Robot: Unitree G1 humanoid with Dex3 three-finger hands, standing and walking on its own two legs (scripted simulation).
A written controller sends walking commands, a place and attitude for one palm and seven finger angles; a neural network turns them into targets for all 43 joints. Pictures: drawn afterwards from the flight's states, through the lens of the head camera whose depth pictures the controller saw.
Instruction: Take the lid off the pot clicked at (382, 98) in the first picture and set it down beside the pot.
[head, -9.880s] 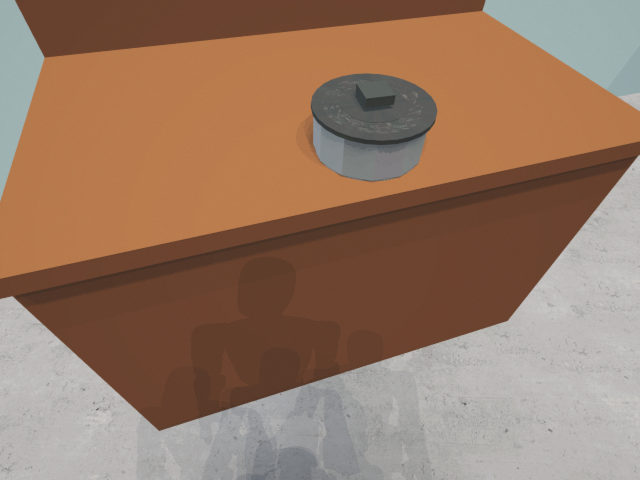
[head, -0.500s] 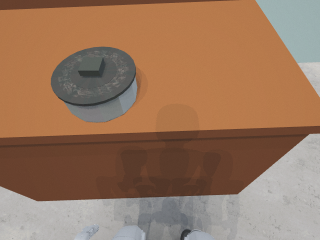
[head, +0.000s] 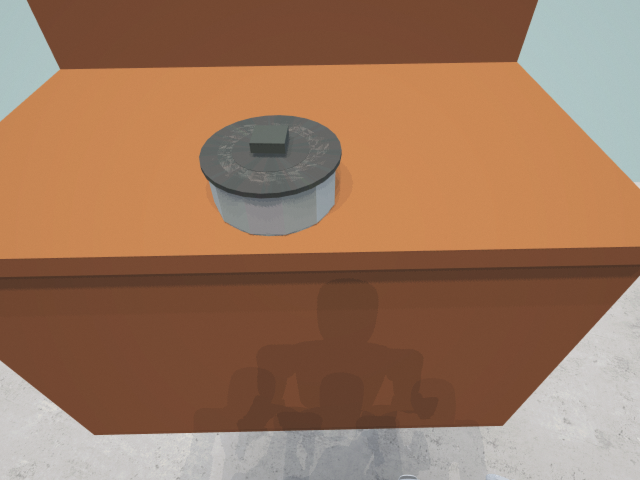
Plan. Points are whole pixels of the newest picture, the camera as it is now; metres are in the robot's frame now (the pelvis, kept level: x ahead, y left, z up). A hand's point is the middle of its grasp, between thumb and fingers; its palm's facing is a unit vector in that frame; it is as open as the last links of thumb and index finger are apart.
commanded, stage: come to a stop and stand still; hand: left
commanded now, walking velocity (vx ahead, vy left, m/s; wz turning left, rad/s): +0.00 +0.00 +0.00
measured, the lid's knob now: (269, 139) +0.53 +0.12 +0.18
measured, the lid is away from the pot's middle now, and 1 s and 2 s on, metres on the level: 0.00 0.00 0.00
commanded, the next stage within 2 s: look again from close up in 0.22 s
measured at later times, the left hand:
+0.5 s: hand out of the picture +0.05 +0.18 -0.14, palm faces -0.01 -0.97 -0.24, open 7.4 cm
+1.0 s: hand out of the picture +0.06 +0.15 -0.14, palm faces +0.01 -0.97 -0.23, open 7.4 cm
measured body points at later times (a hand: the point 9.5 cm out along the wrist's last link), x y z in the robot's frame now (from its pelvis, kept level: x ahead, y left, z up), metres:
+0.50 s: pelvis +0.01 +0.00 +0.03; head +0.03 -0.01 +0.48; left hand +0.05 +0.23 -0.12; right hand +0.00 -0.21 -0.14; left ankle +0.02 +0.09 -0.71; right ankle +0.06 -0.13 -0.71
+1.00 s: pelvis +0.04 -0.03 +0.03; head +0.06 -0.05 +0.48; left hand +0.06 +0.20 -0.12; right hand +0.06 -0.26 -0.13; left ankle +0.02 +0.09 -0.71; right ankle +0.06 -0.13 -0.71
